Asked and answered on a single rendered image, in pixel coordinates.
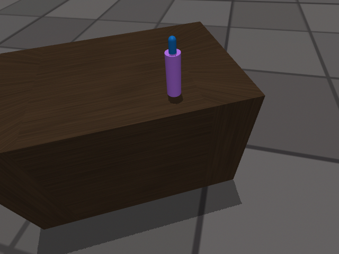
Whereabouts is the bottle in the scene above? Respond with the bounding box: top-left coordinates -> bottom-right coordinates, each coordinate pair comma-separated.
164,36 -> 181,97

